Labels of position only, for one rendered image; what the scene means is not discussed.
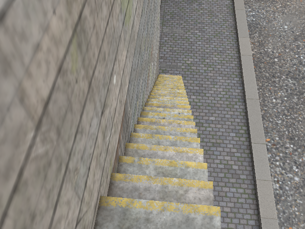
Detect stairs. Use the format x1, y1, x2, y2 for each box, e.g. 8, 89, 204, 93
93, 74, 221, 229

